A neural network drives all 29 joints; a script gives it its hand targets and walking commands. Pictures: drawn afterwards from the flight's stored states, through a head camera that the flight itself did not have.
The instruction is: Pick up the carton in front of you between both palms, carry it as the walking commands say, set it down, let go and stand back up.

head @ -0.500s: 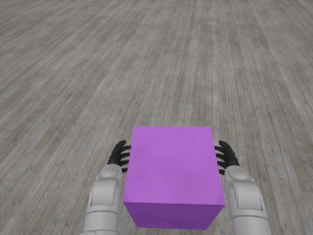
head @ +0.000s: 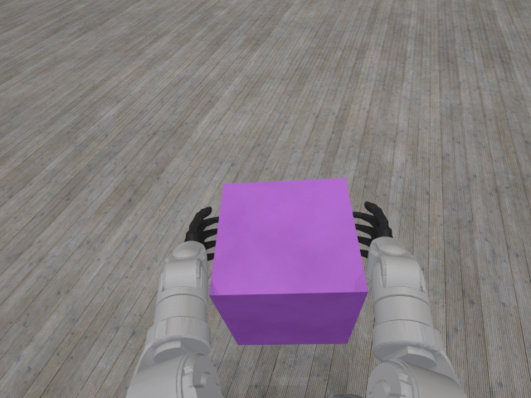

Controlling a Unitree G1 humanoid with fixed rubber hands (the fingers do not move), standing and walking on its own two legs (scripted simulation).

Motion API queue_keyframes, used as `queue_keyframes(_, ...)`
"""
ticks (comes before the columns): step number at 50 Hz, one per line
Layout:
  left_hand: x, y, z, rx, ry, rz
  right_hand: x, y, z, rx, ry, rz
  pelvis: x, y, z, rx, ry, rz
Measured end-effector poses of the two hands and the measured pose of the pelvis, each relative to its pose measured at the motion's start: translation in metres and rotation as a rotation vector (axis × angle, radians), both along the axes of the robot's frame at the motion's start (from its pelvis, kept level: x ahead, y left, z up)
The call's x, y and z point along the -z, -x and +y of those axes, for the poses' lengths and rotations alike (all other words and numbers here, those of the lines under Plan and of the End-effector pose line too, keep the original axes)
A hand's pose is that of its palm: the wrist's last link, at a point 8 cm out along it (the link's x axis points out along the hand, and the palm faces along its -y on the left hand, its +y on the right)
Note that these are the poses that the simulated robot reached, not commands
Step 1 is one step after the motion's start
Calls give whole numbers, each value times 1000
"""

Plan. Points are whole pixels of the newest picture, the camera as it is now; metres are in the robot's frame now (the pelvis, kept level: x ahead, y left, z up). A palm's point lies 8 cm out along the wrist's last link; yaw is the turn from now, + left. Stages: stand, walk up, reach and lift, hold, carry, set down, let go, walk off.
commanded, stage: set down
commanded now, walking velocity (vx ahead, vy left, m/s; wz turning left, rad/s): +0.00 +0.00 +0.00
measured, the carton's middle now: (288, 267) +0.34 +0.00 -0.04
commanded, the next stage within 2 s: none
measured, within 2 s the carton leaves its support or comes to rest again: neither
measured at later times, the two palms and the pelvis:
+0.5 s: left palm (225, 271) +0.41 +0.15 -0.18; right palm (358, 281) +0.38 -0.15 -0.18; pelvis -0.02 +0.02 -0.11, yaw +1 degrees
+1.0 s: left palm (247, 282) +0.45 +0.11 -0.32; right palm (360, 293) +0.42 -0.18 -0.33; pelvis -0.04 +0.02 -0.23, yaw +3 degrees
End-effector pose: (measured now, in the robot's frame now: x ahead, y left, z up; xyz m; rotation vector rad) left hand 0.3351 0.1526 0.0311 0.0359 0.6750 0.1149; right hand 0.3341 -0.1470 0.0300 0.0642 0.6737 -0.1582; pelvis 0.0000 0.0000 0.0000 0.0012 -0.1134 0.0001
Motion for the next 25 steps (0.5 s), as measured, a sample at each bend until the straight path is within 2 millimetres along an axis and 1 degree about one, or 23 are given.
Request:
queue_keyframes(3,16,-6,5,-16,-5,19,15,-12,5,-19,2,19,5,2,-4,-7,0,48)
queue_keyframes(6,40,-12,9,-15,-14,35,41,-20,8,-32,12,35,12,5,-7,-16,3,125)
queue_keyframes(11,95,-27,8,27,-37,35,99,-25,7,-27,40,35,30,11,-6,-20,4,291)
queue_keyframes(15,143,-40,4,52,-27,18,149,-26,4,1,49,18,50,16,-1,-17,1,433)
queue_keyframes(18,174,-50,1,58,-10,1,179,-30,2,27,46,0,68,18,5,-16,-5,532)
queue_keyframes(21,194,-59,-2,55,10,-23,199,-36,-1,49,35,-26,86,17,11,-15,-9,617)
queue_keyframes(25,209,-73,-5,47,36,-40,214,-47,-4,67,24,-45,108,16,19,-14,-10,692)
